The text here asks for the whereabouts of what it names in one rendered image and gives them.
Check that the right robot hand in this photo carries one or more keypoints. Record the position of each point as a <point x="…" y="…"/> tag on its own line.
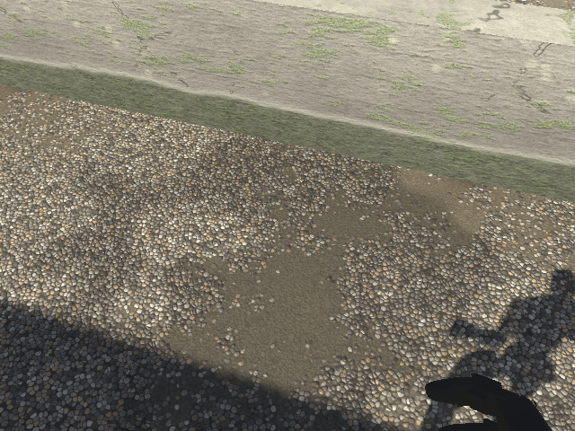
<point x="513" y="413"/>

